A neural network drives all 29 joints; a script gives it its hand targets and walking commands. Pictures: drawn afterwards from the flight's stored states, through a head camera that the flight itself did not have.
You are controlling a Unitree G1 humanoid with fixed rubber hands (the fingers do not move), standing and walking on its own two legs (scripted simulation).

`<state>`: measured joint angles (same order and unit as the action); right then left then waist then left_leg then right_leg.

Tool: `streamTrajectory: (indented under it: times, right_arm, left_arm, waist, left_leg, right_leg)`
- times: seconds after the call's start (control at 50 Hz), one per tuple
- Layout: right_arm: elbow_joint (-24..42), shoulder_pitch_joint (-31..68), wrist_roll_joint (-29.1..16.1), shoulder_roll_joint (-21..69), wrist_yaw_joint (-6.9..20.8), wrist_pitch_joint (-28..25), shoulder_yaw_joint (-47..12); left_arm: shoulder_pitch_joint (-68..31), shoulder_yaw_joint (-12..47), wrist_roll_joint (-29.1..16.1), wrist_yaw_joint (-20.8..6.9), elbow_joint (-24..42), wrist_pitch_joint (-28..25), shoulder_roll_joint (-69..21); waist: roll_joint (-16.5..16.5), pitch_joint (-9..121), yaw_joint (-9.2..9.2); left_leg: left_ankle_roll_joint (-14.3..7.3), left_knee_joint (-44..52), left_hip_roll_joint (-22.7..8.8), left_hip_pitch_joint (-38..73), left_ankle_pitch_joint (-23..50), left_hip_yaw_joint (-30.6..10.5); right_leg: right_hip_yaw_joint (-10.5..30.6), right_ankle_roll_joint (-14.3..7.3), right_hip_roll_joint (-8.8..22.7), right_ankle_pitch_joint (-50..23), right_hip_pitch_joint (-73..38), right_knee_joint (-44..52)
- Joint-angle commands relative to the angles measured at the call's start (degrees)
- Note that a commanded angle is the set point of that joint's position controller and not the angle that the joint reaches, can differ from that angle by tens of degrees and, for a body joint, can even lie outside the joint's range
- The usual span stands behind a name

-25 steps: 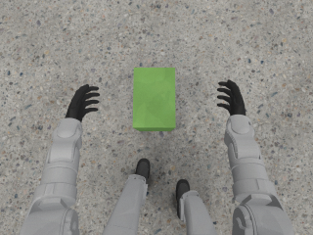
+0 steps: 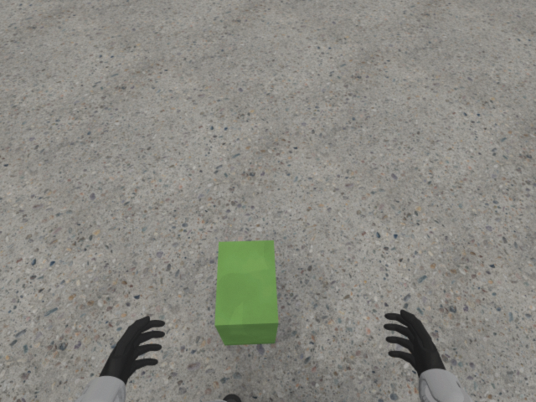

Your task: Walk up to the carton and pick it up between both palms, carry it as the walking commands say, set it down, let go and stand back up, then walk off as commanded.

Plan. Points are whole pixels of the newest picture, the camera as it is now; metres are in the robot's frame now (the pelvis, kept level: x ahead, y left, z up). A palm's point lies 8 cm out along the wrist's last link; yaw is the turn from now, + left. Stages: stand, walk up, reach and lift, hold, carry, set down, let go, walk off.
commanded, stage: let go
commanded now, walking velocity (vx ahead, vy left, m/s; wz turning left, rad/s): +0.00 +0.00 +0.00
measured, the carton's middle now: (248, 295) +0.47 +0.09 -0.62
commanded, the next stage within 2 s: stand in 0.54 s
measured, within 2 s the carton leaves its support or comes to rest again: neither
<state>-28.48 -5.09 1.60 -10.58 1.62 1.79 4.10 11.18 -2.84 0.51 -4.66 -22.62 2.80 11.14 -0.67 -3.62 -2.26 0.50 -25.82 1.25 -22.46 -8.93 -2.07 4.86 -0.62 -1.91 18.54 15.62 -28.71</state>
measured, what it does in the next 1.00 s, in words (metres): stands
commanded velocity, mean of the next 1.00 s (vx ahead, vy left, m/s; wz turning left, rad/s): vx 0.00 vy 0.00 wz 0.00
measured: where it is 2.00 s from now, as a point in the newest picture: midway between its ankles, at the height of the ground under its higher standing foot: outside the picture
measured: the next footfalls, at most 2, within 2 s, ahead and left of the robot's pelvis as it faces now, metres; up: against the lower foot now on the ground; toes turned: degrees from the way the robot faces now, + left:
none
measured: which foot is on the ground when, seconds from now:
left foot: down 0.00-1.00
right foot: down 0.00-1.00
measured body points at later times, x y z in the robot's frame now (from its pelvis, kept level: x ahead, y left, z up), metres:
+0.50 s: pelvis +0.03 -0.01 +0.00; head +0.03 -0.01 +0.45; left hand +0.20 +0.23 -0.07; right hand +0.20 -0.24 -0.07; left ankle +0.04 +0.12 -0.74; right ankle -0.05 -0.12 -0.74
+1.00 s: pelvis +0.04 +0.01 +0.00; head +0.05 +0.04 +0.45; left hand +0.18 +0.30 -0.11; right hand +0.17 -0.29 -0.09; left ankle +0.04 +0.12 -0.74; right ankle -0.05 -0.12 -0.74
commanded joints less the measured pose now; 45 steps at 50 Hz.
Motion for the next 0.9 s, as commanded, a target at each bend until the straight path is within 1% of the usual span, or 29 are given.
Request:
streamTrajectory:
  times: [0.0, 0.04, 0.14, 0.18, 0.26, 0.34, 0.42, 0.5, 0.52, 0.54, 0.56, 0.58, 0.6, 0.62, 0.66, 0.7, 0.74, 0.8, 0.88]
  right_arm:
    - [7.3, -1.5, -0.7, -4.5, 0.8, -0.5, -0.2]
    - [7.8, -3.4, -0.9, -4.4, 1.1, 0.1, -0.6]
    - [8.4, -3.6, -1.3, -4.7, 1.7, 1.6, -0.7]
    - [8.6, -4.1, -1.3, -5.0, 1.7, 2.1, -0.6]
    - [8.7, -5.1, -1.1, -5.3, 1.6, 3.1, -0.4]
    - [7.4, -5.0, -1.6, -5.5, 0.7, 2.5, -1.1]
    - [6.7, -5.6, -1.9, -5.8, -0.1, 1.9, -2.0]
    - [6.6, -6.9, -2.1, -6.2, -0.7, 1.6, -2.3]
    - [6.8, -7.1, -2.0, -6.4, -0.8, 1.5, -2.3]
    - [-2.1, -5.3, 1.3, -13.1, -2.3, 0.9, 0.0]
    - [-2.3, -6.2, 1.6, -13.7, -2.9, 0.5, 0.5]
    - [-3.5, -5.5, 1.8, -13.1, -3.0, 0.0, 0.3]
    - [-4.5, -4.9, 1.7, -13.0, -2.9, -0.5, 0.2]
    - [-5.5, -4.3, 1.6, -12.8, -2.9, -0.9, 0.1]
    - [-7.4, -3.6, 1.4, -13.1, -2.8, -1.6, 0.1]
    - [-8.9, -3.3, 1.3, -13.5, -2.9, -2.0, 0.0]
    - [-10.1, -3.4, 1.2, -14.0, -3.0, -2.1, 0.1]
    - [-11.5, -3.6, 1.0, -15.0, -3.2, -2.2, 0.3]
    - [-13.3, -3.7, 0.8, -16.3, -3.4, -2.2, 0.4]
  left_arm:
    - [0.0, -1.2, -0.3, 0.1, 6.2, -0.5, 6.0]
    - [0.5, -0.9, -0.4, 0.0, 6.2, 0.1, 6.5]
    - [-0.2, -1.0, -0.3, 0.0, 5.1, 1.9, 7.5]
    - [0.1, -1.1, -0.2, 0.0, 4.5, 2.6, 7.5]
    - [1.2, -1.1, -0.1, 0.2, 3.6, 3.6, 7.6]
    - [0.2, -1.0, 0.0, 1.7, 4.5, 6.1, 7.3]
    - [0.0, -0.8, 0.0, 3.0, 4.1, 7.9, 7.1]
    - [-0.1, -1.0, 0.2, 3.9, 4.0, 8.6, 7.4]
    - [-0.1, -1.0, 0.1, 4.1, 4.1, 8.6, 7.4]
    - [-1.0, -2.6, 0.7, 5.9, -2.5, 4.8, 14.2]
    - [-0.4, -2.6, 1.6, 6.2, -3.2, 3.0, 14.2]
    - [-1.0, -2.3, 1.9, 6.2, -3.9, 1.9, 13.2]
    - [-1.6, -2.1, 2.0, 6.1, -4.3, 1.0, 12.7]
    - [-1.9, -2.0, 2.0, 5.9, -4.8, 0.4, 12.6]
    - [-1.7, -2.0, 1.9, 5.6, -6.3, -0.6, 13.1]
    - [-1.1, -2.0, 1.7, 5.7, -8.0, -1.2, 13.6]
    - [-0.6, -1.9, 1.6, 5.8, -9.4, -1.6, 14.0]
    - [0.0, -1.8, 1.5, 6.1, -11.2, -1.9, 14.6]
    - [0.7, -1.4, 1.5, 6.4, -13.3, -2.1, 15.6]
  waist:
    - [-1.5, 9.2, 0.76]
    - [-1.3, 6.9, 1.07]
    - [-1.1, 2.6, 0.75]
    - [-1.2, 2.3, 0.88]
    - [-1.6, 2.5, 1.31]
    - [-1.5, 4.3, 1.80]
    - [-2.2, 4.3, 2.42]
    - [-2.1, 5.5, 3.06]
    - [-2.0, 5.9, 3.16]
    - [-6.2, 4.9, 0.66]
    - [-5.9, 4.8, 1.80]
    - [-4.7, 4.2, 2.23]
    - [-3.3, 3.8, 2.47]
    - [-1.6, 3.7, 2.57]
    - [0.4, 5.1, 2.27]
    - [1.2, 6.3, 2.04]
    - [1.6, 7.2, 2.11]
    - [2.0, 7.8, 2.32]
    - [1.6, 7.8, 2.44]
  left_leg:
    - [0.0, 0.4, 0.8, 26.9, 8.4, 2.0]
    - [-0.3, 0.8, 1.1, 27.8, 8.1, 2.2]
    - [-0.1, 0.8, 2.1, 31.1, 7.5, 2.6]
    - [-0.3, 0.8, 2.3, 31.7, 8.8, 2.7]
    - [-0.7, 1.4, 2.5, 30.5, 11.8, 2.4]
    - [-0.4, 1.2, 2.6, 29.2, 13.8, 2.3]
    - [0.0, 0.4, 2.3, 26.1, 13.3, 2.4]
    - [0.3, -0.7, 2.1, 24.0, 13.3, 2.4]
    - [0.4, -1.0, 2.0, 23.6, 13.3, 2.4]
    - [1.0, -3.1, -3.0, 14.7, 9.6, 0.5]
    - [0.7, -2.8, -2.9, 12.6, 5.5, 0.0]
    - [0.5, -2.6, -2.8, 11.9, 2.2, -0.2]
    - [0.4, -2.4, -2.8, 11.6, 0.0, -0.5]
    - [0.2, -2.2, -2.9, 11.4, -0.5, -0.9]
    - [-0.4, -2.4, -3.6, 11.6, 3.0, -1.5]
    - [-1.0, -2.6, -4.4, 12.3, 7.6, -2.2]
    - [-1.4, -2.7, -4.9, 13.4, 10.5, -2.7]
    - [-1.7, -2.5, -5.4, 14.7, 12.7, -3.4]
    - [-1.9, -2.2, -5.8, 15.8, 14.5, -3.8]
  right_leg:
    - [-2.3, 0.6, 1.0, -6.0, 8.6, 10.5]
    - [-1.9, 0.6, 1.4, -6.8, 7.7, 11.4]
    - [-1.3, 0.4, 2.2, -6.6, 8.3, 12.3]
    - [-1.3, 0.6, 2.0, -9.0, 7.2, 11.8]
    - [-1.6, 1.4, 1.2, -16.6, 2.9, 10.1]
    - [-2.2, 1.8, 1.0, -22.3, 0.3, 8.8]
    - [-2.8, 2.4, 1.1, -24.8, -0.8, 7.7]
    - [-3.5, 2.6, 1.0, -26.3, -1.3, 6.7]
    - [-3.6, 2.5, 0.9, -26.5, -1.5, 6.5]
    - [-0.4, 3.3, 3.1, -14.2, -2.6, 6.0]
    - [1.2, 2.6, 3.5, -8.5, -3.1, 6.9]
    - [2.5, 2.0, 4.0, -3.8, -1.5, 7.9]
    - [3.2, 1.5, 4.2, -1.3, -0.6, 8.2]
    - [3.5, 1.1, 4.3, -1.0, -0.3, 7.7]
    - [3.2, 1.0, 4.2, -5.5, -1.5, 6.1]
    - [2.8, 1.3, 4.1, -10.2, -2.9, 4.9]
    - [2.6, 1.4, 4.0, -13.0, -3.7, 4.4]
    - [2.6, 1.4, 4.0, -15.1, -4.5, 4.3]
    - [2.7, 1.4, 4.3, -16.7, -5.1, 4.3]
